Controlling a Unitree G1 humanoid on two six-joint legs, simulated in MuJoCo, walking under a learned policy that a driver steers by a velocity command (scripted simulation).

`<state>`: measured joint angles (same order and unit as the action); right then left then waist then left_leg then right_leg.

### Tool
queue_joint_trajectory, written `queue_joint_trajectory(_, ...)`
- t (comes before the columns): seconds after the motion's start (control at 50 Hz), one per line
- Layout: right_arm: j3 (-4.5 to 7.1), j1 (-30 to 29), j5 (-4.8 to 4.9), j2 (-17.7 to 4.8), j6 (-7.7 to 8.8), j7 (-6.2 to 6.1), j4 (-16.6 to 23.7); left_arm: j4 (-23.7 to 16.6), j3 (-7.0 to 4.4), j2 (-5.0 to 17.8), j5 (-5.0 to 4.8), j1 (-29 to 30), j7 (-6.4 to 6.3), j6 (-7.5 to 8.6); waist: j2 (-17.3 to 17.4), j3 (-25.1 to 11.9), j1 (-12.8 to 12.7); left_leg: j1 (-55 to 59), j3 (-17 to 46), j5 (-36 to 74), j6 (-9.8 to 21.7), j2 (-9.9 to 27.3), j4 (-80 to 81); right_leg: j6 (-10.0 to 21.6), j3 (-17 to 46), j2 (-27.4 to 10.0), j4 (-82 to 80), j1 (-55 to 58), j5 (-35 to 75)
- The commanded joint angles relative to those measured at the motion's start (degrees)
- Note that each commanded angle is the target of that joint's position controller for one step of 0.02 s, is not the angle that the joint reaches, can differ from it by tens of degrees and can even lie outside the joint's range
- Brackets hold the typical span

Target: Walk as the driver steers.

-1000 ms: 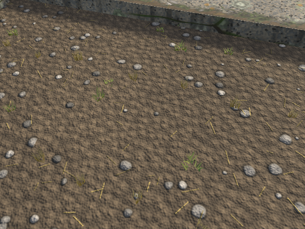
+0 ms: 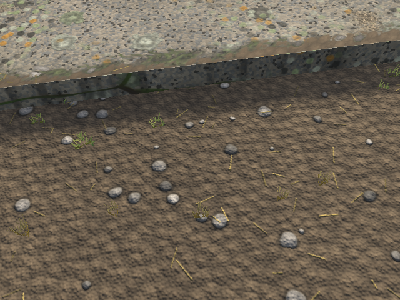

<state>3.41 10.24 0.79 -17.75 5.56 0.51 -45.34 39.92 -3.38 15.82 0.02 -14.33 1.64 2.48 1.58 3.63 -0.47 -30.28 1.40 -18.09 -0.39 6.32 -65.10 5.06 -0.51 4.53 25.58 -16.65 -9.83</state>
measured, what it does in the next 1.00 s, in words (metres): walks ahead, turning left: left foot, then right foot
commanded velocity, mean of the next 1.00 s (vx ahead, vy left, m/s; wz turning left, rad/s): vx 0.50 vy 0.00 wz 0.37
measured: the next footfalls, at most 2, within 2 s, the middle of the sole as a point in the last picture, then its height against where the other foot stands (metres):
left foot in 0.38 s outside the picture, level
right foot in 0.84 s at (204, 227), level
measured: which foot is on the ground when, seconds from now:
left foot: up 0.00-0.36, down 0.38-0.86, up 0.88-1.00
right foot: down 0.00-0.40, up 0.42-0.82, down 0.84-1.00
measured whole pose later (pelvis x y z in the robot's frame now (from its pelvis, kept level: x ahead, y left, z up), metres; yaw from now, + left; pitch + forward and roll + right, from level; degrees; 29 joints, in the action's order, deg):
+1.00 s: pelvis +0.59 +0.11 +0.00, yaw +28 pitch +1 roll -1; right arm 3.0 17.0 0.8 -17.2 2.3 -0.2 -41.6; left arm 42.8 -2.9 15.2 0.5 -13.8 1.1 5.9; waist 2.5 0.4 -0.6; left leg -26.2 4.2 -21.2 1.5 -0.6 -65.5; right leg 1.9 0.1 2.4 25.8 -16.7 -10.5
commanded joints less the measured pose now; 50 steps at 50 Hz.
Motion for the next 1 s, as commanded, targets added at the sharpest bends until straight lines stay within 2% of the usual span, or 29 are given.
queue_joint_trajectory(0.02,1.16,3.7,-0.25,-4.5,-1.07,-0.13,1.2,-3.1,-1.79,7.6,0.47,0.9,-0.59,2.22,-4.5,-6.1,1.3,-5.4,1.3,6.7,-1.0,2.9,3.2,10.5,12.8,-16.1,-15.0,7.2,15.5)
queue_joint_trajectory(0.08,0.67,-0.5,-0.16,-3.4,-1.46,-0.14,2.1,-1.0,-1.71,7.7,0.62,-0.7,-1.19,2.69,-4.0,-3.2,-0.2,-8.9,1.7,16.8,-1.7,2.7,12.3,8.4,6.9,-14.9,-17.2,8.4,15.5)
queue_joint_trajectory(0.16,0.03,-5.8,0.53,-2.1,-0.91,0.9,3.3,1.1,-1.76,8.5,0.74,-1.7,-1.57,3.01,-4.3,-0.4,-2.8,-6.9,0.5,27.5,-0.6,-0.1,25.0,5.8,0.8,-14.7,-19.6,9.9,11.8)
queue_joint_trajectory(0.26,-0.37,-10.2,0.49,-1.7,-0.71,2.71,6.2,4.3,-2.23,8.8,-0.02,-4.4,-1.87,1.78,-3.4,1.9,-4.5,-11.3,-0.3,23.1,2.1,-2.0,32.0,4.9,-2.3,-18.5,-16.4,21.6,17.9)
queue_joint_trajectory(0.28,-0.35,-10.4,0.38,-1.8,-0.68,3.13,6.8,4.6,-2.39,9.2,-0.2,-4.3,-2.08,1.31,-3.8,1.6,-4.1,-11.4,-1.2,20.2,2.8,-2.6,32.6,4.4,-2.8,-19.2,-14.6,23.6,22.3)
queue_joint_trajectory(0.32,0.29,-7.9,0.17,-3.2,-0.91,3.54,7.3,4.4,-2.84,10.7,-0.35,-2.9,-2.76,0.44,-5.8,-1.3,-2.0,-6.5,-4.5,13.6,4.9,-5.5,32.4,3.0,-4.5,-19.3,-7.7,25.8,41.3)
queue_joint_trajectory(0.34,1.1,-4.2,0.08,-4.7,-1.21,3.44,6.9,4.2,-3.04,11.5,-0.34,-2.4,-3.21,-0.07,-7.0,-4.3,0.2,-1.2,-6.3,10.6,6.1,-7.7,31.7,2.1,-5.4,-18.8,-1.6,26.1,51.4)
queue_joint_trajectory(0.36,2.46,3.2,0.09,-7.1,-1.37,3.09,5.3,3.8,-2.9,11.5,-0.35,-1.5,-3.65,-0.62,-6.4,-8.5,4.4,9.1,-7.3,11.6,7.7,-10.1,33.5,0.5,-7.3,-17.1,9.0,23.2,55.3)
queue_joint_trajectory(0.38,4.08,12.3,0.19,-10.8,-1.69,2.26,3.8,3.0,-2.31,10.7,0.0,-1.8,-4.14,-0.5,-2.8,-14.1,8.7,26.2,0.5,13.9,10.9,-6.5,34.8,-1.7,-7.8,-15.0,24.4,11.6,43.9)
queue_joint_trajectory(0.4,5.4,15.4,0.73,-16.6,-1.65,1.74,3.6,0.7,0.24,3.0,1.67,-9.0,-2.9,1.1,11.8,-21.3,4.0,49.7,30.3,6.9,22.3,8.8,35.9,-6.1,-5.7,-3.8,46.9,-14.9,-4.1)
queue_joint_trajectory(0.42,4.09,16.5,0.86,-12.2,-1.41,1.69,4.2,0.8,0.34,5.1,0.45,-4.9,-1.87,3.37,8.7,-27.1,7.0,55.8,47.3,-1.2,25.1,12.4,45.9,-5.9,5.7,0.2,55.2,-24.8,-22.8)
queue_joint_trajectory(0.44,3.28,14.4,0.3,-9.5,-1.32,1.41,4.3,-1.1,-0.54,8.6,-2.01,0.8,-0.98,4.96,5.5,-19.0,8.2,50.8,38.7,-1.0,21.4,10.9,47.6,-4.3,7.9,-3.9,54.9,-29.7,-18.5)
queue_joint_trajectory(0.46,2.91,10.8,0.21,-8.3,-1.29,1.21,5.2,-2.2,-0.21,8.2,-2.04,3.8,-0.97,5.78,0.4,-13.3,6.5,42.3,32.0,2.5,19.2,8.6,48.0,-3.6,7.1,-6.5,50.2,-28.9,-14.0)
queue_joint_trajectory(0.48,2.43,7.2,0.17,-7.0,-1.37,1.13,6.0,-2.3,-0.42,8.1,-0.59,4.9,-1.28,5.96,-2.3,-8.6,4.0,33.5,27.1,8.9,18.3,6.7,48.9,-4.0,6.4,-8.2,44.5,-26.4,-11.7)
queue_joint_trajectory(0.5,1.92,5.1,-0.39,-5.7,-1.33,0.88,6.9,-2.3,-0.9,8.6,0.32,4.2,-1.52,5.47,-1.1,-7.2,2.0,27.8,23.7,14.3,17.8,4.9,50.1,-4.5,6.5,-9.6,41.1,-22.1,-9.9)
queue_joint_trajectory(0.56,2.12,3.3,-0.31,-6.5,-1.49,0.17,8.0,-2.1,-0.73,6.8,0.96,1.5,-1.74,3.65,0.9,-5.4,-0.5,19.0,18.4,22.5,18.2,2.4,52.3,-7.3,4.6,-9.9,33.8,-17.9,-7.9)
queue_joint_trajectory(0.6,2.63,4.2,-0.07,-8.2,-1.59,-0.55,7.7,-3.2,-0.13,5.4,1.07,4.7,-2.0,3.1,1.1,-4.1,0.2,15.2,14.9,24.0,17.2,0.5,52.8,-9.1,3.3,-9.1,25.9,-17.1,-1.9)
queue_joint_trajectory(0.66,2.84,6.4,0.44,-8.7,-2.27,-1.27,7.0,-4.5,0.56,3.8,0.76,11.2,-1.76,3.41,2.5,-3.8,3.2,12.5,12.2,18.7,13.9,-2.7,51.5,-9.9,2.8,-6.3,12.2,-12.2,11.2)
queue_joint_trajectory(0.74,2.85,10.0,0.9,-8.3,-3.17,-1.57,5.7,-5.9,-0.12,5.6,-0.38,15.5,-0.97,4.22,3.6,-4.2,4.7,17.2,17.9,12.5,12.2,-0.9,47.3,-9.1,4.8,-4.4,4.1,-9.7,13.5)
queue_joint_trajectory(0.78,2.9,9.8,0.71,-8.1,-3.44,-1.73,5.8,-5.8,-0.86,7.2,-0.54,14.4,-0.64,4.73,4.7,-4.4,3.5,20.6,21.7,11.6,11.3,0.7,43.8,-7.6,5.8,-4.5,2.5,-8.3,9.3)
queue_joint_trajectory(0.82,2.43,8.8,0.21,-6.4,-3.58,-1.64,5.9,-3.8,-1.75,8.3,-0.26,7.6,-0.68,5.28,5.6,-6.3,-0.1,21.5,21.3,15.4,9.6,-0.1,38.2,-4.7,3.9,-4.8,-0.2,-0.4,8.0)
queue_joint_trajectory(0.84,1.34,9.2,-0.22,-3.5,-3.34,-1.36,6.2,-2.9,-2.46,10.1,0.75,1.5,-0.97,5.63,3.6,-11.7,-2.9,19.1,18.3,16.0,7.8,-2.8,28.5,-1.8,7.3,-9.2,0.5,10.2,6.8)
queue_joint_trajectory(0.86,0.2,14.8,-0.04,-0.1,-2.9,-1.31,7.0,-2.0,-3.48,14.5,1.95,-5.4,-1.22,5.55,-7.3,-19.9,-2.7,4.9,11.4,3.5,4.0,-9.8,10.3,5.3,25.2,-20.7,-0.3,29.6,1.0)
queue_joint_trajectory(0.88,-0.16,18.6,1.07,-1.0,-2.44,-1.33,7.0,1.0,-4.17,15.0,0.5,-10.0,-0.5,4.71,-21.3,-22.0,-2.4,-8.9,7.9,-15.5,2.0,-11.6,-3.4,11.4,46.7,-28.1,-7.2,35.5,-14.5)
queue_joint_trajectory(0.9,0.92,14.8,1.33,-6.1,-2.3,-1.27,6.6,0.1,-2.85,10.2,-0.64,-7.5,-0.42,4.57,-13.2,-14.2,-3.7,-14.1,10.1,-12.5,1.8,-8.6,-8.2,9.7,44.5,-26.3,-9.5,30.4,-23.3)
queue_joint_trajectory(0.92,1.22,8.7,0.87,-7.2,-2.34,-1.2,7.5,-0.3,-2.17,8.1,-0.34,-4.8,-0.6,4.09,-8.2,-8.4,-4.2,-14.7,8.3,-7.9,1.8,-6.6,-8.8,7.6,35.6,-23.8,-9.6,24.0,-20.3)
queue_joint_trajectory(0.94,1.09,5.0,0.07,-6.6,-2.15,-1.13,8.6,-0.3,-1.7,7.3,0.29,-2.5,-0.62,3.8,-5.5,-4.7,-3.4,-14.0,6.8,-4.7,1.9,-5.2,-6.3,7.0,29.6,-21.4,-10.7,17.8,-13.4)
queue_joint_trajectory(0.96,1.22,3.7,-0.39,-5.9,-2.0,-0.93,9.0,0.0,-1.2,6.1,0.57,-1.1,-0.7,3.76,-5.6,-3.1,-2.3,-12.4,6.5,-2.2,2.0,-3.3,-2.8,6.7,25.3,-19.5,-11.8,14.1,-7.3)
queue_joint_trajectory(1.0,0.84,5.0,-0.09,-3.8,-2.02,-0.46,8.7,0.6,-0.83,5.3,0.48,-0.5,-0.71,3.92,-7.9,-3.4,-0.5,-8.3,4.7,-0.3,1.7,-1.8,1.8,6.7,20.1,-17.2,-13.8,10.3,-0.3)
